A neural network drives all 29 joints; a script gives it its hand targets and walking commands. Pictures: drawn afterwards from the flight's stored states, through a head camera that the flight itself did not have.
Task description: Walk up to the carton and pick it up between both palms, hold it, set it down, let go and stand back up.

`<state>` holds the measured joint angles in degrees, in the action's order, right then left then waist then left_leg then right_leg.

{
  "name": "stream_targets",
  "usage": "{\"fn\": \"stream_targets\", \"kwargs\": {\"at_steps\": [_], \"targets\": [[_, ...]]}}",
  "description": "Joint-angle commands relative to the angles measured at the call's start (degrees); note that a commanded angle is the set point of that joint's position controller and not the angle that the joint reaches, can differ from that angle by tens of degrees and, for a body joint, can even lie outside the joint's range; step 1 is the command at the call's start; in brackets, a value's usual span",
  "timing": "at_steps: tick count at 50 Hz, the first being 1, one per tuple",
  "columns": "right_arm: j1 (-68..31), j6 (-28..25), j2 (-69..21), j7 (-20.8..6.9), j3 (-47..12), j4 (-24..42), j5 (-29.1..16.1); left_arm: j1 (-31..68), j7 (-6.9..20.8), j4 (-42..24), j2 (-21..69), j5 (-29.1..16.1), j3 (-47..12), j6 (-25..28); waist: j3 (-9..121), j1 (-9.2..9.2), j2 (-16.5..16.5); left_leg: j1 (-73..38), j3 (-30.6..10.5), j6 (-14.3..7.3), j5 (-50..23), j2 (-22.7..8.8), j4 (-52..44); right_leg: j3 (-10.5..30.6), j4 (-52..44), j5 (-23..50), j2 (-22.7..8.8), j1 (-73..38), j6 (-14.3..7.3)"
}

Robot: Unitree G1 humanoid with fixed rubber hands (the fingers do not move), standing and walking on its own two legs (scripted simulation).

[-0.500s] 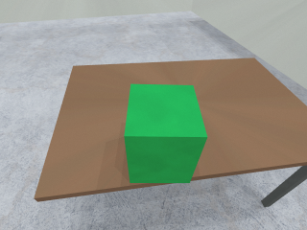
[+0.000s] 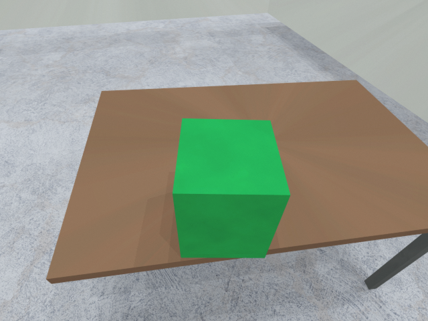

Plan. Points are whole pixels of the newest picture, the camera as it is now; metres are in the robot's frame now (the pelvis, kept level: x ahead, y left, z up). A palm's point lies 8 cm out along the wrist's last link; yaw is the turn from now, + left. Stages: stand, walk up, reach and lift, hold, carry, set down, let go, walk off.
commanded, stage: stand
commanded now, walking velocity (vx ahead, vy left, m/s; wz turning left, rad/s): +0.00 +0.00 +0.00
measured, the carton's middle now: (224, 190) +0.41 -0.01 +0.00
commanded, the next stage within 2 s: none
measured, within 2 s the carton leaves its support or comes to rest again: neither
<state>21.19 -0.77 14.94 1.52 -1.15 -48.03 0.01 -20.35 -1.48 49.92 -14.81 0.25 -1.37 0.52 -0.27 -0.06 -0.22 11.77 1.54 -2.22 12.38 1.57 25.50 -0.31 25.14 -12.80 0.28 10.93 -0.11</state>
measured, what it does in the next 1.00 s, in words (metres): stands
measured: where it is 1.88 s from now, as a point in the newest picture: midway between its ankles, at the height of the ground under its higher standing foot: outside the picture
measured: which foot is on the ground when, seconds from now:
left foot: down 0.00-1.00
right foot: down 0.00-1.00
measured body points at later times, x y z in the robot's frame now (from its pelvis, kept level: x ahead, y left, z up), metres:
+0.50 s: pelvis +0.00 +0.00 +0.00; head +0.00 +0.00 +0.45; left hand +0.02 +0.25 -0.14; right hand +0.03 -0.26 -0.14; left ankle +0.02 +0.09 -0.74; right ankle +0.01 -0.12 -0.74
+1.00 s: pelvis +0.01 +0.00 +0.00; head +0.01 +0.00 +0.45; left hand +0.02 +0.25 -0.15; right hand +0.02 -0.25 -0.14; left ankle +0.02 +0.09 -0.74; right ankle +0.01 -0.12 -0.74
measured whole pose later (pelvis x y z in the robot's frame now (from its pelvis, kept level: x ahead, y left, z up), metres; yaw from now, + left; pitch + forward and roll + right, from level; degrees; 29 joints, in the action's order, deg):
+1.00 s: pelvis +0.01 +0.00 +0.00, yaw +0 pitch -1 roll +0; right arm 20.8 -0.7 12.9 2.3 -1.1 -54.1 -0.1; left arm -20.2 -2.3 55.6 -12.9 0.1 -1.3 0.4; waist -0.6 -0.1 -0.2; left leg 10.5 1.0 -1.8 12.3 1.5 23.8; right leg -0.2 23.6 -12.9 0.4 9.7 -0.2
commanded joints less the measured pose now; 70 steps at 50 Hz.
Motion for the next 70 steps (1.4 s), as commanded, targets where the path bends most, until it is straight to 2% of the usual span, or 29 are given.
{"fn": "stream_targets", "kwargs": {"at_steps": [1, 70], "targets": [[2.31, -0.73, 6.4, 0.36, 1.88, 1.95, -0.02, -2.38, -0.32, -1.56, -6.35, -0.01, 1.63, 0.68, -3.17, -0.01, 0.33, 1.69, -8.17, 0.7, -0.46, -7.21, -6.19, 6.31, -4.4, 1.98, -5.74, 1.64, -0.67], [2.67, -0.43, 2.96, 1.35, 1.4, -6.6, -0.14, -3.1, -1.29, 6.14, -3.15, -0.24, 1.26, 0.34, -3.88, -0.02, 0.25, -0.28, -7.51, 1.27, -3.95, -7.21, -6.76, 5.7, -5.83, 4.36, -5.99, 0.4, -0.44]]}}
